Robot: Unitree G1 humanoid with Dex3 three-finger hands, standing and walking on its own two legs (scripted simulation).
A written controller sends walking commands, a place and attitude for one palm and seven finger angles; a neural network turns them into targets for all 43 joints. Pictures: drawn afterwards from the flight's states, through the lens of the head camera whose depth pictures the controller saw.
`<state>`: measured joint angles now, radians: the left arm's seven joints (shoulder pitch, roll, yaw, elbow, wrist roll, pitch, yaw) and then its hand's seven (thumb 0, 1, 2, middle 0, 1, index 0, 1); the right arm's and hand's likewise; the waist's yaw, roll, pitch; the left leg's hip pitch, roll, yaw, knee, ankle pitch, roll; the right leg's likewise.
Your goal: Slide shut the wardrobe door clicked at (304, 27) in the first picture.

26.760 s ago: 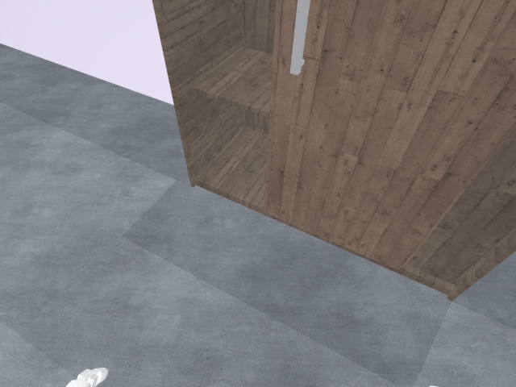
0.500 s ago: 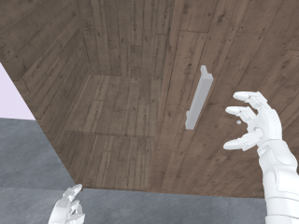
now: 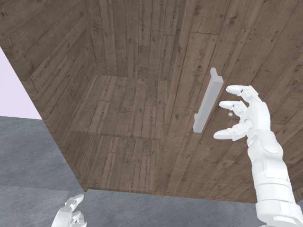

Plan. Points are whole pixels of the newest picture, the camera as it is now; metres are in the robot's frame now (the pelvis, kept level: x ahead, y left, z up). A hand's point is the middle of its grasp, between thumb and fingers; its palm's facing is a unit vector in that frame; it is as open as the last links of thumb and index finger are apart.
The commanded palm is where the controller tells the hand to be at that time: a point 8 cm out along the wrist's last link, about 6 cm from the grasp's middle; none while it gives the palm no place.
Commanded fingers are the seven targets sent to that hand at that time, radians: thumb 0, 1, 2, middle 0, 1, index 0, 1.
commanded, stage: move the hooked fingers beside the handle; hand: right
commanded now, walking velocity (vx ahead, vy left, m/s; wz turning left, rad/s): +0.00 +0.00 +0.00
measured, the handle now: (204, 102) +0.42 -0.10 +0.13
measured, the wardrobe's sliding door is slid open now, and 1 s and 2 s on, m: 0.41 0.41 0.41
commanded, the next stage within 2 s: none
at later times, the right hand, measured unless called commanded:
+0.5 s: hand (233, 115) +0.38 -0.17 +0.14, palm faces +0.02 +1.00 -0.01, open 13.6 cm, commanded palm +0.36 -0.22 +0.14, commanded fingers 0.00 0.50 -0.30 0.30 1.20 0.30 1.20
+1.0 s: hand (232, 116) +0.38 -0.17 +0.13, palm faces +0.02 +1.00 -0.02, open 13.8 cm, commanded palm +0.35 -0.21 +0.14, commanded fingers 0.00 0.50 -0.30 0.30 1.20 0.30 1.20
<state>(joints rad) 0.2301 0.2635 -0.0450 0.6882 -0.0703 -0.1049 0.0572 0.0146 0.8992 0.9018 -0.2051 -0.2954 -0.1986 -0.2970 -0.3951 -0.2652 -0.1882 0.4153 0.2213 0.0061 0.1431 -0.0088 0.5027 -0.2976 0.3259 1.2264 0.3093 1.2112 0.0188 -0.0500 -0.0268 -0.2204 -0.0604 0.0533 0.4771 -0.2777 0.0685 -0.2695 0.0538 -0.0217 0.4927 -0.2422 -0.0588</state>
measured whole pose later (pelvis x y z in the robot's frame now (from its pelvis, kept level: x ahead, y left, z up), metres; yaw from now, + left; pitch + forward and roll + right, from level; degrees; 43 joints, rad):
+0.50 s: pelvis -0.01 +0.00 +0.00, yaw -1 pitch +1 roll +0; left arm 0.23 0.27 -0.04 0.69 -0.09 -0.11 0.07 0.01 0.90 0.90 -0.20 -0.30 -0.20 -0.30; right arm -0.46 -0.30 -0.20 0.54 0.23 -0.04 0.17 -0.01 0.50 -0.30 0.37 1.26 0.37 1.25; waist 0.02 -0.05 -0.01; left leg -0.23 -0.07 0.07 0.48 -0.27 0.07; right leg -0.29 0.05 -0.01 0.51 -0.24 -0.06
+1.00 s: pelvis -0.01 -0.01 +0.00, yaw -1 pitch +1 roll +1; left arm 0.25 0.27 -0.04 0.71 -0.08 -0.14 0.05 0.01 0.90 0.90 -0.20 -0.30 -0.20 -0.30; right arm -0.49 -0.25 -0.14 0.57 0.22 -0.08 0.11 -0.01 0.50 -0.30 0.34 1.26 0.33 1.23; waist 0.01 -0.05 -0.01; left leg -0.24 -0.04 0.07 0.49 -0.27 0.05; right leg -0.30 0.07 -0.01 0.51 -0.23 -0.08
